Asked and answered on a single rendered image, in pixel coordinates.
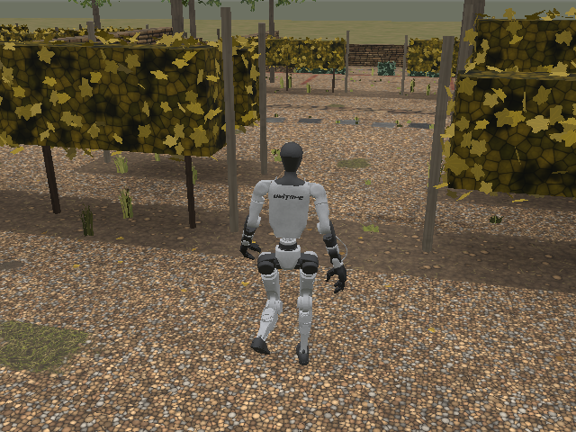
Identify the right robot hand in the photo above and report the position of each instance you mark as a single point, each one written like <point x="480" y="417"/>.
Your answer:
<point x="342" y="276"/>

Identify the left robot upper arm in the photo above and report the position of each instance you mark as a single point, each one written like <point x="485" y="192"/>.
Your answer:
<point x="257" y="201"/>

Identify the right robot shin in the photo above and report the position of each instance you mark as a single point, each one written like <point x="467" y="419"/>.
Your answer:
<point x="305" y="326"/>

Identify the right robot upper arm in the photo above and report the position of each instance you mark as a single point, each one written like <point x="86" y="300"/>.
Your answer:
<point x="318" y="192"/>

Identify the left robot hand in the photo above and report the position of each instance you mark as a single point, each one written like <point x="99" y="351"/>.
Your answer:
<point x="252" y="246"/>

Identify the right robot forearm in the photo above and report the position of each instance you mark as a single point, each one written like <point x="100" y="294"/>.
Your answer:
<point x="332" y="247"/>

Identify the left robot forearm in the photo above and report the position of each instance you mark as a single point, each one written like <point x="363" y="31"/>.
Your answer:
<point x="248" y="234"/>

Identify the robot left thigh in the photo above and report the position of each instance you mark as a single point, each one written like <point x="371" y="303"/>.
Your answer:
<point x="270" y="278"/>

